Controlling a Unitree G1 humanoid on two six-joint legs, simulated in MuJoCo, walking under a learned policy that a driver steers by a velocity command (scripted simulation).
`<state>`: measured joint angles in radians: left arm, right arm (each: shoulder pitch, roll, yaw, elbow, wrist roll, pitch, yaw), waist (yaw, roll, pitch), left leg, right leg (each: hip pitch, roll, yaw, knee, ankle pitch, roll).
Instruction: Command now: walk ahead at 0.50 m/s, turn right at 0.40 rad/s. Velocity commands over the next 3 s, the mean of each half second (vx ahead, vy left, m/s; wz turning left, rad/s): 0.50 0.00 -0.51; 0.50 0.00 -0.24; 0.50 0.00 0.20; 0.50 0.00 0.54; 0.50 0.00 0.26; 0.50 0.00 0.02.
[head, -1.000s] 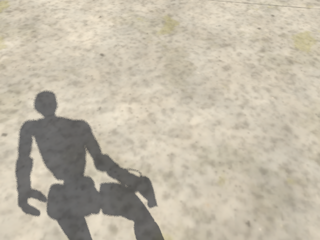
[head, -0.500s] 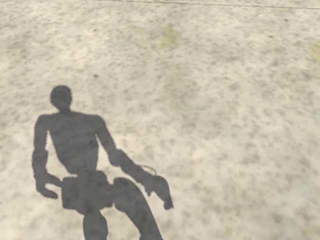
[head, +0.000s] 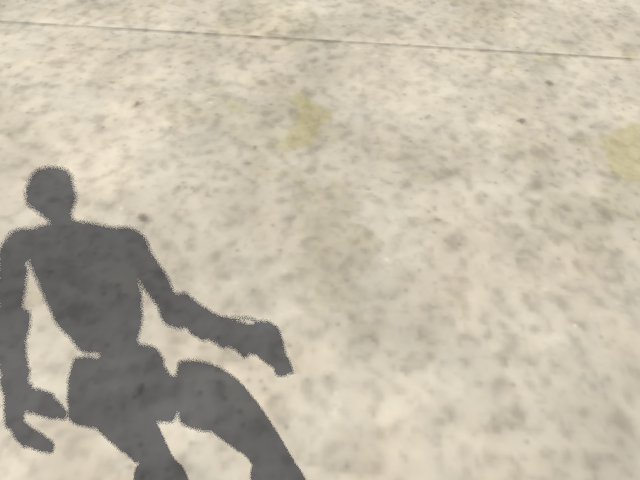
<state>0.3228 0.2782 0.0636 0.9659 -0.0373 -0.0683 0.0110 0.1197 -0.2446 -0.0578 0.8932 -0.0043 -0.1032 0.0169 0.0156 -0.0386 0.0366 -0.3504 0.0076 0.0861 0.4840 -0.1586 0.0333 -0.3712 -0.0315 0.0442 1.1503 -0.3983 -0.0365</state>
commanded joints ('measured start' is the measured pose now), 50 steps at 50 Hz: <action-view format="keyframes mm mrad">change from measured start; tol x32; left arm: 1 -8 69 30 -74 -1 3 5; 16 -346 26 12 -260 14 32 -67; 21 104 232 115 -177 7 49 -41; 50 56 131 20 -163 0 -26 -9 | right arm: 1 50 -87 -20 -10 -14 -14 -5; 42 -238 -114 -7 -163 14 -17 20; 50 247 -190 -40 -33 25 -8 16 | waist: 1 -27 157 -69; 22 34 -231 -266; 50 -132 216 -280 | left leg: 1 248 272 -278 -310 -7 129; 15 417 286 108 -320 309 109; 20 397 255 179 188 856 39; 21 157 210 181 495 558 -11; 22 -292 -9 78 828 -388 -70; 23 -410 -32 -156 934 -446 -51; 37 -214 75 -93 117 326 -67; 44 -260 40 -95 -4 145 13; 48 692 310 -534 6 32 267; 50 673 355 -729 -183 -257 260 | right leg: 1 -236 -116 63 27 107 -9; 15 -336 -78 -81 -491 383 -20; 20 133 87 -183 -576 250 -132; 23 780 -306 793 -866 -8 -398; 30 211 -153 240 -947 520 -259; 38 207 -101 115 -987 380 -176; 46 441 -147 117 -660 922 -118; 50 -379 55 123 198 -139 -7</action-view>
